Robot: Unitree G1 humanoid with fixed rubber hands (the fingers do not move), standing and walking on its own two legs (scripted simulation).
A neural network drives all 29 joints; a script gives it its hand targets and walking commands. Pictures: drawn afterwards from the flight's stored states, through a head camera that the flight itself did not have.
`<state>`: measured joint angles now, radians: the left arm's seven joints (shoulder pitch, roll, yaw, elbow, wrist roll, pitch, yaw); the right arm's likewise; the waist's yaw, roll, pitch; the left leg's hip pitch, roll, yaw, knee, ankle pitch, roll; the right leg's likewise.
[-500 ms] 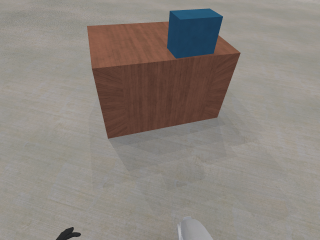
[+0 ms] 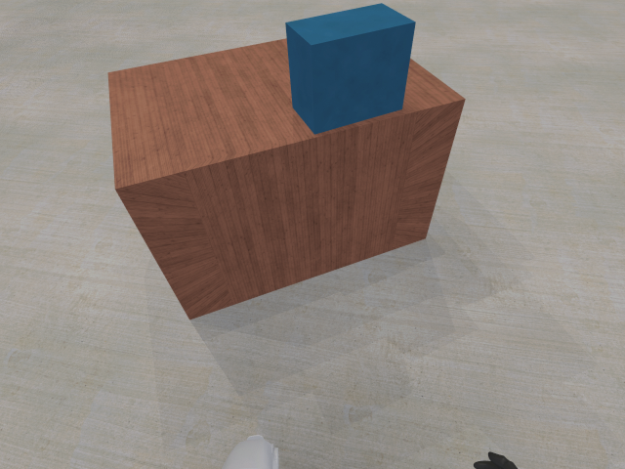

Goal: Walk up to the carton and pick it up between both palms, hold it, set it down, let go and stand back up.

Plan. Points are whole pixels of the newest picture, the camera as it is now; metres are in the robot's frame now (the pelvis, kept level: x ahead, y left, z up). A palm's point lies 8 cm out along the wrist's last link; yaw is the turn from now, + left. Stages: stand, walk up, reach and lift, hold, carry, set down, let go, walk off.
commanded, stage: walk up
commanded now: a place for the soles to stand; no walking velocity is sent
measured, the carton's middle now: (348, 69) +1.10 -0.05 +0.00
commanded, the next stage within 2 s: none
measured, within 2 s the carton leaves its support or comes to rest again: neither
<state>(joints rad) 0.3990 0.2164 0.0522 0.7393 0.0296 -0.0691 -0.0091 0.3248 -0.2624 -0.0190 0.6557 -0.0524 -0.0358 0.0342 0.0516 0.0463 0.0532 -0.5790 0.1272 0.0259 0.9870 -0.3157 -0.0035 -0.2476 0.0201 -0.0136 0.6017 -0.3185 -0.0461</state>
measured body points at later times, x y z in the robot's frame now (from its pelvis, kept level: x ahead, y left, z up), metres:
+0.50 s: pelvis +0.23 +0.01 +0.00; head +0.23 +0.00 +0.45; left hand +0.42 +0.22 -0.09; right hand +0.18 -0.25 -0.13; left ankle +0.19 +0.16 -0.73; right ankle +0.35 -0.13 -0.70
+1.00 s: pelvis +0.45 -0.03 -0.02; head +0.45 -0.02 +0.43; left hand +0.42 +0.24 -0.15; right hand +0.59 -0.25 -0.12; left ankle +0.56 +0.07 -0.73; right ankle +0.36 -0.13 -0.72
